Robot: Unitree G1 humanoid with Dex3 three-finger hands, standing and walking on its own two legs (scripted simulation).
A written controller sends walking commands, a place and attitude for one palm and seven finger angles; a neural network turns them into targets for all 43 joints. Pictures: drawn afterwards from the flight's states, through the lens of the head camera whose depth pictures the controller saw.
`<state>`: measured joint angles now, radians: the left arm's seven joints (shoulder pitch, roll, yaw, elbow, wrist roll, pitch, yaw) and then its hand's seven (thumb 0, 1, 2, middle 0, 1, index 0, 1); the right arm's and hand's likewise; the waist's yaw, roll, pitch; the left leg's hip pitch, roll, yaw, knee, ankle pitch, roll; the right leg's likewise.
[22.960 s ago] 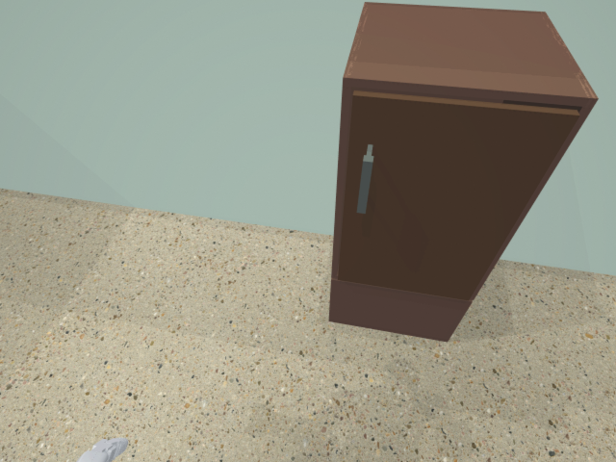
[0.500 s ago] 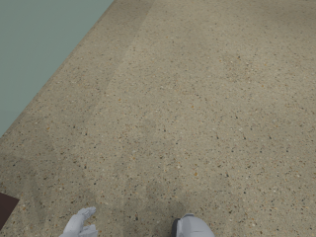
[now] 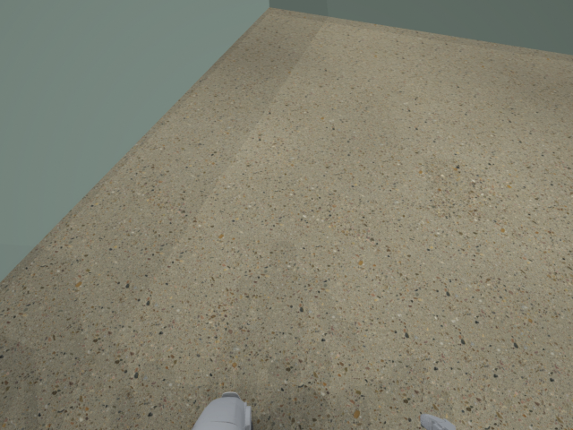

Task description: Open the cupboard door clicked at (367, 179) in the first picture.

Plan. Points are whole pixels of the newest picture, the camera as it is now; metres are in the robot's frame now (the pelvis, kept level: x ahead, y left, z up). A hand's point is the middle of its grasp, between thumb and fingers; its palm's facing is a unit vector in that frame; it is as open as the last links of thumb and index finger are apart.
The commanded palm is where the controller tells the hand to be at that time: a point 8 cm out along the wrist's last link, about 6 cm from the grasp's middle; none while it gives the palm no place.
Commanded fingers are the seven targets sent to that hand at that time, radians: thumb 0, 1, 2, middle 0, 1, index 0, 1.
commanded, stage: walk to a spot facing it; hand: left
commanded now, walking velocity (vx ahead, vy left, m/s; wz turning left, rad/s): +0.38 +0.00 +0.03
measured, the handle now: out of the picture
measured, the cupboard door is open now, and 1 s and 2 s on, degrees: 46 46 46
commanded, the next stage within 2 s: turn to face it in 0.82 s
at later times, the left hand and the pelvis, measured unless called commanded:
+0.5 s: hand (208, 296) +0.36 +0.19 -0.15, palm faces -0.05 -0.96 -0.27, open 7.3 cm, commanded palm none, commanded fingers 0.00 0.90 0.90 -0.20 -0.30 -0.20 -0.30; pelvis +0.24 -0.02 +0.00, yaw -2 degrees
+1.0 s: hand (240, 297) +0.39 +0.14 -0.20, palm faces +0.22 -0.97 -0.12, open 7.3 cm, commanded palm none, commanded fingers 0.00 0.90 0.90 -0.20 -0.30 -0.20 -0.30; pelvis +0.47 -0.01 -0.02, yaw +9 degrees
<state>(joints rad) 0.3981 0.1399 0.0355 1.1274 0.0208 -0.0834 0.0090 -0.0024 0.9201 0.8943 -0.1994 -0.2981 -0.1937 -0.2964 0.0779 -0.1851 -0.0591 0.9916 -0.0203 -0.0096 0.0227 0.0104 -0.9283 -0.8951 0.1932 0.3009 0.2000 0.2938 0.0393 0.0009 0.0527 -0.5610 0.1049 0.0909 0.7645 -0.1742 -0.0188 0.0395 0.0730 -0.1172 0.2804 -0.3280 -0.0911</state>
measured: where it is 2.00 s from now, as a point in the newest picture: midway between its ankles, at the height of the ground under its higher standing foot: (317, 321)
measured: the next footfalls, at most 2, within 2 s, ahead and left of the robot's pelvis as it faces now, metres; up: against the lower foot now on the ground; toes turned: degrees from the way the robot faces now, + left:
left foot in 0.12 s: +0.20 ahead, +0.12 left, +0.00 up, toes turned +8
right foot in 0.52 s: +0.37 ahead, -0.14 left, +0.00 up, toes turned -10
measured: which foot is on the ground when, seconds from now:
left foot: up 0.00-0.10, down 0.12-0.52, up 0.54-0.96, down 0.98-1.00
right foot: down 0.00-0.10, up 0.12-0.50, down 0.52-0.98, up 1.00-1.00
